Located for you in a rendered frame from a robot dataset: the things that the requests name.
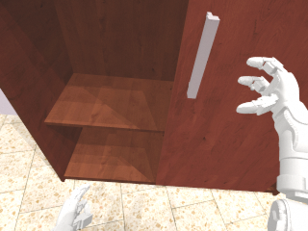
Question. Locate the robot right forearm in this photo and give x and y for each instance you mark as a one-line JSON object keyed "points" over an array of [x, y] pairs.
{"points": [[291, 124]]}

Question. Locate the right robot hand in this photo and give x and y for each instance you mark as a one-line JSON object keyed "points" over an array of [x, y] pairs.
{"points": [[283, 87]]}

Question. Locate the handle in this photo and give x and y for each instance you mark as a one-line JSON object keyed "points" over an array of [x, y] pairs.
{"points": [[203, 52]]}

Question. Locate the right robot upper arm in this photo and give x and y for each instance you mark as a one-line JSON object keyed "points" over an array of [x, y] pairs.
{"points": [[287, 215]]}

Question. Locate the left robot hand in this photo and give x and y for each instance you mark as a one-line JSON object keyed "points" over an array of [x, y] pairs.
{"points": [[70, 211]]}

